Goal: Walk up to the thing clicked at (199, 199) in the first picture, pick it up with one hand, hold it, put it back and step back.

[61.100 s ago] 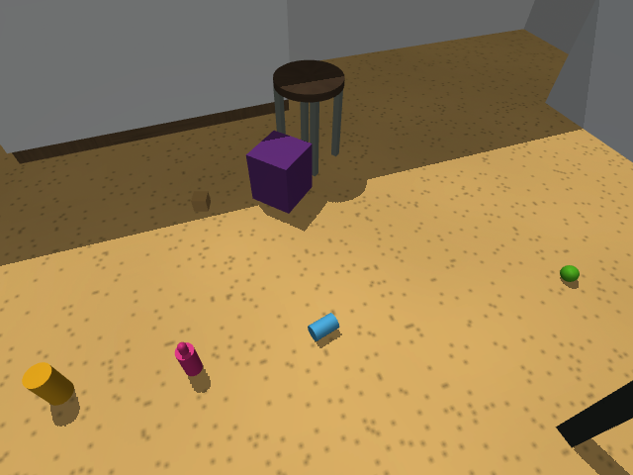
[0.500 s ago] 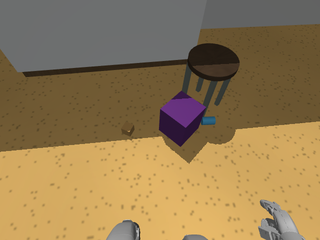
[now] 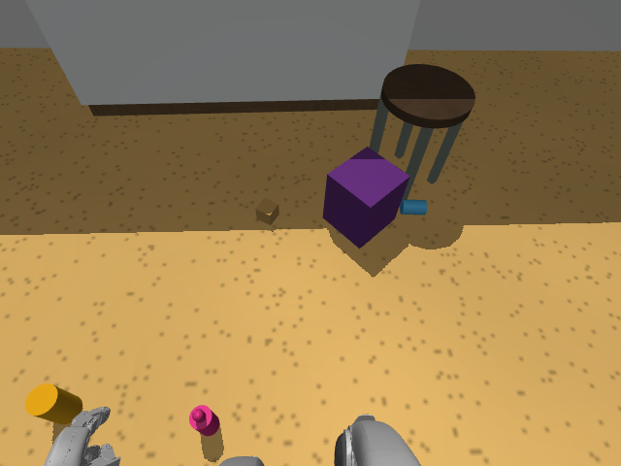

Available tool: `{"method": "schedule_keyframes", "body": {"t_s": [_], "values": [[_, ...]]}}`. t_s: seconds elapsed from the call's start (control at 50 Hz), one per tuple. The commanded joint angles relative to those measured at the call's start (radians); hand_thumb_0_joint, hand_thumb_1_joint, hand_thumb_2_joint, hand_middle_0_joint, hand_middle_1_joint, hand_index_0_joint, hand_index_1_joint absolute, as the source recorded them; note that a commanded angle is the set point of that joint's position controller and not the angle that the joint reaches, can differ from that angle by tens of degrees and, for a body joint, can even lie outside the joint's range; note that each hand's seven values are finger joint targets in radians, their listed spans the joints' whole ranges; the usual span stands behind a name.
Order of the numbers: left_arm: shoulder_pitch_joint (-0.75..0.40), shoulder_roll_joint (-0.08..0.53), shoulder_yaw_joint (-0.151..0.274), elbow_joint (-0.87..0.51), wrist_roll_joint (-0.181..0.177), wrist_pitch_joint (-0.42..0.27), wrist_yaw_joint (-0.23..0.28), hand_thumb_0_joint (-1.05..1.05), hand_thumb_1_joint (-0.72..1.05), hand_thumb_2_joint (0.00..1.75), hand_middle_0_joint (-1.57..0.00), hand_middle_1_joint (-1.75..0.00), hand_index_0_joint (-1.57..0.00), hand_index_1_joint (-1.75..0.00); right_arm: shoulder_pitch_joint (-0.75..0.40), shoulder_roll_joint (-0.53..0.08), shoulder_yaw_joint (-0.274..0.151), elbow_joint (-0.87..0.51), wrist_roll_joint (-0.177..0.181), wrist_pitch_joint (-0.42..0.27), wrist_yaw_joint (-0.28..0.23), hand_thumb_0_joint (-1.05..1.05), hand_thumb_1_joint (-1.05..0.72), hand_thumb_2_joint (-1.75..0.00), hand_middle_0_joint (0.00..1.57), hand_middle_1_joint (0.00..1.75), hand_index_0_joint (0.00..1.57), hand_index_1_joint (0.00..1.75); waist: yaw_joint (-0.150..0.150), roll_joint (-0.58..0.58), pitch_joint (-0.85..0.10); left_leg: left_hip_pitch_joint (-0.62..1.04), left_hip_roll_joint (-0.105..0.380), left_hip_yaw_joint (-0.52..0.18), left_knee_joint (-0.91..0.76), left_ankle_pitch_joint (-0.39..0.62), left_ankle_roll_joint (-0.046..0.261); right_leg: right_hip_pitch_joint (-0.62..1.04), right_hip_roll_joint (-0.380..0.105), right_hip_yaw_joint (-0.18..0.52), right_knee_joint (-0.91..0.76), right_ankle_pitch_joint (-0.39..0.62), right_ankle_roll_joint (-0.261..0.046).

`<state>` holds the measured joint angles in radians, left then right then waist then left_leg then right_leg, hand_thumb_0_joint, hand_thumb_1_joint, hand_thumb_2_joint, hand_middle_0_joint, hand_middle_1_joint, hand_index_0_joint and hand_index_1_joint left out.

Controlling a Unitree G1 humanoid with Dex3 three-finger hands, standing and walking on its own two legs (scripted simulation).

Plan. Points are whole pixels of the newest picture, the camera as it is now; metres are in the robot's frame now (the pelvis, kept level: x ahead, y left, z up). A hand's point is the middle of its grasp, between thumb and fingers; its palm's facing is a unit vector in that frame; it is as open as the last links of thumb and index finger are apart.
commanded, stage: step back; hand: left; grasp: from above
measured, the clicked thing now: (267, 211) +1.03 +0.14 -0.72
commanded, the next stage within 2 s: stand in 1.12 s
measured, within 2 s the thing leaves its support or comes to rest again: neither
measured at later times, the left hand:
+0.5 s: hand out of the picture -0.06 +0.28 -0.12, palm faces -0.01 -0.91 -0.42, open 7.4 cm
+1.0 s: hand out of the picture +0.11 +0.28 -0.14, palm faces -0.06 -0.92 -0.38, open 7.4 cm
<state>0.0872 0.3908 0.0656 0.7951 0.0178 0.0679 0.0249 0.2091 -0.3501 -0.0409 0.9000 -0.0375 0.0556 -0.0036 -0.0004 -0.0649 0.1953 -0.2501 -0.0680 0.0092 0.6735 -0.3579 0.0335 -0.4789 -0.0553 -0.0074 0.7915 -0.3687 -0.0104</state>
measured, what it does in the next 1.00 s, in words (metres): steps on the spot: right foot, then left foot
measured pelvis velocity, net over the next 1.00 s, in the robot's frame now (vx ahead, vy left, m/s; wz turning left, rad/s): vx -0.01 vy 0.02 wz -0.06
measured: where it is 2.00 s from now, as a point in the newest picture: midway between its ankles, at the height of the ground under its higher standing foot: outside the picture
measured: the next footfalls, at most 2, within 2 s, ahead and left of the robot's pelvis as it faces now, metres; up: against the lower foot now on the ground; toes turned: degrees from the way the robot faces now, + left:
right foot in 0.26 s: -0.07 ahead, -0.13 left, +0.00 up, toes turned -2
left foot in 0.60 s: +0.03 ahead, +0.14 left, +0.00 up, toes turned -2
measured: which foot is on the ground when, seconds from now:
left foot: down 0.00-0.28, up 0.30-0.58, down 0.60-1.00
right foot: up 0.00-0.24, down 0.26-0.64, up 0.66-0.96, down 0.98-1.00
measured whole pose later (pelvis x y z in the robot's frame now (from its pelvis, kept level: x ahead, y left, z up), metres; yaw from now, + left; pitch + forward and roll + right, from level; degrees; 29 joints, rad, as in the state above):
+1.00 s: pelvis -0.01 +0.02 +0.01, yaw -4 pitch -2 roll +0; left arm 0.14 0.38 0.06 0.96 0.01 0.00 -0.01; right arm 0.20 -0.36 -0.04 0.94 -0.02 -0.01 -0.01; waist -0.01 -0.01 0.11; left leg -0.26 0.03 0.04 0.66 -0.36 -0.01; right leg -0.33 -0.02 -0.01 0.63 -0.26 -0.01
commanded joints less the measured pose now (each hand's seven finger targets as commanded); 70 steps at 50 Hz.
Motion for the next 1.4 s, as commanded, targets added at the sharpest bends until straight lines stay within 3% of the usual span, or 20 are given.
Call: {"method": "schedule_keyframes", "body": {"t_s": [0.0, 0.04, 0.08, 0.2, 0.22, 0.26, 0.28, 0.3, 0.36, 0.48, 0.58, 0.6, 0.62, 0.66, 0.72, 0.88, 0.94, 1.02, 1.14, 1.38], "values": [[-0.012, 0.223, 0.078, -0.053, -0.001, -0.021, 0.009, 0.0, 0.9, 0.9, -0.2, -0.3, -0.2, -0.3, -0.095, -0.323, -0.078, -0.113, -0.022, -0.035, -0.017, 0.0, -0.9, -0.9, 0.2, 0.3, 0.2, 0.3, -0.003, 0.206, -0.13, -0.239, 0.383, -0.404, -0.368, 0.152, 0.243, 0.101, 0.107, 0.146, 0.444, -0.196, -0.004], [0.09, 0.191, 0.067, -0.006, -0.015, -0.019, 0.002, 0.0, 0.9, 0.9, -0.2, -0.3, -0.2, -0.3, -0.153, -0.264, -0.06, -0.128, -0.023, -0.039, -0.021, 0.0, -0.9, -0.9, 0.2, 0.3, 0.2, 0.3, 0.058, 0.172, -0.138, -0.165, 0.268, -0.23, -0.336, 0.185, 0.158, 0.048, 0.146, 0.161, 0.498, -0.086, -0.017], [0.12, 0.189, 0.065, 0.019, -0.006, -0.03, -0.011, 0.0, 0.9, 0.9, -0.2, -0.3, -0.2, -0.3, -0.114, -0.25, -0.063, -0.113, -0.015, -0.048, -0.012, 0.0, -0.9, -0.9, 0.2, 0.3, 0.2, 0.3, 0.032, 0.173, -0.155, -0.067, 0.227, -0.229, -0.344, -0.074, 0.124, 0.028, 0.129, 0.129, 0.331, -0.062, -0.002], [0.18, 0.163, 0.049, 0.078, 0.013, -0.104, -0.014, 0.0, 0.9, 0.9, -0.2, -0.3, -0.2, -0.3, -0.035, -0.292, -0.093, -0.094, -0.024, -0.03, 0.015, 0.0, -0.9, -0.9, 0.2, 0.3, 0.2, 0.3, -0.007, 0.26, -0.219, 0.044, 0.266, -0.208, -0.266, -0.21, 0.154, 0.261, 0.097, -0.013, -0.42, -0.119, -0.007], [0.22, 0.166, 0.054, 0.111, 0.024, -0.114, -0.008, 0.0, 0.9, 0.9, -0.2, -0.3, -0.2, -0.3, -0.033, -0.265, -0.087, -0.086, -0.016, -0.024, 0.015, 0.0, -0.9, -0.9, 0.2, 0.3, 0.2, 0.3, 0.007, 0.201, -0.213, -0.023, 0.228, -0.162, -0.158, -0.168, 0.114, 0.371, 0.098, 0.025, -0.553, -0.012, -0.024], [0.232, 0.266, 0.08, 0.11, 0.039, -0.131, -0.001, 0.0, 0.9, 0.9, -0.2, -0.3, -0.2, -0.3, -0.046, -0.138, -0.047, -0.115, -0.005, -0.034, 0.018, 0.0, -0.9, -0.9, 0.2, 0.3, 0.2, 0.3, 0.025, -0.083, -0.155, -0.429, 0.044, -0.021, 0.137, -0.176, -0.02, 0.53, -0.178, 0.517, -0.552, -0.156, -0.106], [0.166, 0.341, 0.099, 0.083, 0.043, -0.124, 0.002, 0.0, 0.9, 0.9, -0.2, -0.3, -0.2, -0.3, -0.126, -0.214, -0.067, -0.121, -0.016, -0.038, 0.007, 0.0, -0.9, -0.9, 0.2, 0.3, 0.2, 0.3, 0.071, -0.04, -0.075, -0.384, 0.104, -0.133, 0.166, -0.159, -0.036, 0.244, -0.316, 0.639, -0.602, -0.473, -0.216], [0.087, 0.351, 0.097, 0.068, 0.038, -0.128, 0.001, 0.0, 0.9, 0.9, -0.2, -0.3, -0.2, -0.3, -0.126, -0.264, -0.09, -0.105, -0.008, -0.041, 0.013, 0.0, -0.9, -0.9, 0.2, 0.3, 0.2, 0.3, 0.034, -0.057, 0.009, -0.29, 0.124, -0.169, 0.256, -0.121, -0.032, 0.078, -0.337, 0.638, -0.633, -0.566, -0.237], [0.113, 0.247, 0.074, 0.081, 0.022, -0.143, -0.002, 0.0, 0.9, 0.9, -0.2, -0.3, -0.2, -0.3, -0.079, -0.236, -0.085, -0.066, 0.008, -0.055, 0.031, 0.0, -0.9, -0.9, 0.2, 0.3, 0.2, 0.3, 0.012, -0.009, -0.004, -0.343, 0.074, -0.132, 0.227, 0.021, -0.038, 0.268, -0.16, 0.351, -0.589, -0.255, -0.145], [0.146, 0.287, 0.089, 0.077, 0.026, -0.135, -0.018, 0.0, 0.9, 0.9, -0.2, -0.3, -0.2, -0.3, -0.084, -0.235, -0.083, -0.067, 0.0, -0.077, 0.047, 0.0, -0.9, -0.9, 0.2, 0.3, 0.2, 0.3, 0.048, -0.13, -0.045, -0.24, 0.109, -0.066, 0.054, -0.044, -0.052, 0.27, -0.189, 0.271, -0.546, -0.245, -0.166], [0.169, 0.217, 0.037, 0.077, 0.01, -0.112, -0.024, 0.0, 0.9, 0.9, -0.2, -0.3, -0.2, -0.3, 0.047, -0.226, -0.099, 0.006, 0.004, -0.104, 0.028, 0.0, -0.9, -0.9, 0.2, 0.3, 0.2, 0.3, -0.018, 0.022, -0.184, 0.198, 0.047, 0.006, -0.229, 0.122, -0.019, 0.16, -0.094, 0.075, -0.17, 0.233, -0.099], [0.201, 0.168, 0.026, 0.068, 0.004, -0.111, -0.026, 0.0, 0.9, 0.9, -0.2, -0.3, -0.2, -0.3, 0.128, -0.27, -0.117, 0.019, -0.006, -0.111, 0.019, 0.0, -0.9, -0.9, 0.2, 0.3, 0.2, 0.3, -0.046, 0.177, -0.258, 0.29, 0.157, -0.142, -0.308, 0.034, 0.018, 0.116, -0.02, 0.007, 0.071, 0.207, -0.07], [0.191, 0.12, 0.013, 0.051, -0.011, -0.111, -0.026, 0.0, 0.9, 0.9, -0.2, -0.3, -0.2, -0.3, 0.165, -0.355, -0.128, 0.012, -0.01, -0.116, 0.013, 0.0, -0.9, -0.9, 0.2, 0.3, 0.2, 0.3, -0.054, 0.342, -0.251, 0.365, 0.389, -0.558, -0.402, -0.074, 0.125, -0.143, 0.118, -0.035, 0.219, -0.127, -0.024], [0.137, 0.242, 0.037, 0.07, 0.001, -0.102, -0.013, 0.0, 0.9, 0.9, -0.2, -0.3, -0.2, -0.3, 0.111, -0.377, -0.135, -0.001, 0.007, -0.109, 0.014, 0.0, -0.9, -0.9, 0.2, 0.3, 0.2, 0.3, -0.042, 0.201, -0.162, 0.14, 0.461, -0.615, -0.43, -0.182, 0.241, -0.089, 0.022, 0.118, 0.306, -0.2, -0.043], [0.198, 0.217, 0.038, 0.097, -0.006, -0.101, -0.026, 0.0, 0.9, 0.9, -0.2, -0.3, -0.2, -0.3, 0.037, -0.278, -0.097, -0.028, 0.011, -0.124, -0.001, 0.0, -0.9, -0.9, 0.2, 0.3, 0.2, 0.3, 0.011, 0.16, -0.128, 0.12, 0.329, -0.296, -0.366, 0.152, 0.144, -0.069, -0.013, 0.11, 0.252, -0.063, -0.035], [0.101, 0.159, 0.036, 0.096, -0.008, -0.086, -0.024, 0.0, 0.9, 0.9, -0.2, -0.3, -0.2, -0.3, 0.001, -0.254, -0.066, -0.036, 0.015, -0.106, -0.018, 0.0, -0.9, -0.9, 0.2, 0.3, 0.2, 0.3, -0.006, 0.244, -0.186, 0.008, 0.287, -0.12, -0.215, 0.635, 0.135, 0.186, 0.022, -0.021, -0.091, 0.067, 0.001], [0.122, 0.173, 0.043, 0.12, -0.001, -0.089, -0.018, 0.0, 0.9, 0.9, -0.2, -0.3, -0.2, -0.3, -0.052, -0.242, -0.052, -0.039, 0.034, -0.084, -0.021, 0.0, -0.9, -0.9, 0.2, 0.3, 0.2, 0.3, 0.035, 0.178, -0.253, -0.05, 0.24, -0.102, -0.104, 0.478, 0.072, 0.35, 0.041, -0.02, -0.289, 0.238, -0.02], [-0.034, 0.283, 0.054, 0.082, 0.0, -0.095, -0.015, 0.0, 0.9, 0.9, -0.2, -0.3, -0.2, -0.3, 0.015, -0.192, -0.035, 0.013, 0.032, -0.068, -0.036, 0.0, -0.9, -0.9, 0.2, 0.3, 0.2, 0.3, -0.007, -0.11, -0.244, -0.007, 0.086, -0.012, 0.11, -0.142, -0.033, 0.183, -0.297, 0.374, -0.401, 0.331, -0.235], [-0.017, 0.169, 0.001, 0.135, -0.02, -0.107, -0.017, 0.0, 0.9, 0.9, -0.2, -0.3, -0.2, -0.3, -0.018, -0.21, -0.032, 0.063, 0.02, -0.101, -0.009, 0.0, -0.9, -0.9, 0.2, 0.3, 0.2, 0.3, -0.017, 0.014, -0.314, 0.16, 0.183, -0.124, -0.236, 0.373, 0.001, 0.279, -0.092, 0.121, -0.291, 0.468, -0.047], [-0.07, 0.16, -0.021, 0.244, -0.017, -0.111, -0.023, 0.0, 0.9, 0.9, -0.2, -0.3, -0.2, -0.3, -0.147, -0.203, -0.007, 0.145, 0.034, -0.102, -0.003, 0.0, -0.9, -0.9, 0.2, 0.3, 0.2, 0.3, 0.006, 0.077, -0.242, 0.128, 0.202, -0.093, -0.371, 0.36, -0.022, 0.414, -0.081, 0.087, -0.431, 0.425, -0.02]]}}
